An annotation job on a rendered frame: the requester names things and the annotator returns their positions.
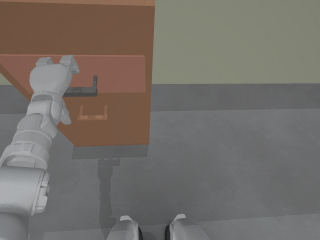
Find left robot upper arm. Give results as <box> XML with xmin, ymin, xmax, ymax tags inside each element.
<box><xmin>0</xmin><ymin>165</ymin><xmax>50</xmax><ymax>240</ymax></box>

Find robot left hand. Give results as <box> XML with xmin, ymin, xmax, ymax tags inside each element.
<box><xmin>29</xmin><ymin>55</ymin><xmax>80</xmax><ymax>125</ymax></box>

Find robot right thigh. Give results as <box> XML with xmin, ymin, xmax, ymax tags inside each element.
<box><xmin>169</xmin><ymin>218</ymin><xmax>209</xmax><ymax>240</ymax></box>

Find handle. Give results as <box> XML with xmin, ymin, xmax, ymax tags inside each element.
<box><xmin>77</xmin><ymin>115</ymin><xmax>108</xmax><ymax>123</ymax></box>
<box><xmin>62</xmin><ymin>75</ymin><xmax>98</xmax><ymax>97</ymax></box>

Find left robot forearm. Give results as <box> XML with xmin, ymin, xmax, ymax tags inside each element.
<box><xmin>0</xmin><ymin>91</ymin><xmax>63</xmax><ymax>171</ymax></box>

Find cabinet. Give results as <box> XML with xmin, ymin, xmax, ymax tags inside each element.
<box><xmin>0</xmin><ymin>0</ymin><xmax>155</xmax><ymax>147</ymax></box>

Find right robot shin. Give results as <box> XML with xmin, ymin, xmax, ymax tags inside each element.
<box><xmin>170</xmin><ymin>214</ymin><xmax>186</xmax><ymax>240</ymax></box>

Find drawer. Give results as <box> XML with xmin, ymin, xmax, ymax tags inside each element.
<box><xmin>0</xmin><ymin>54</ymin><xmax>145</xmax><ymax>93</ymax></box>

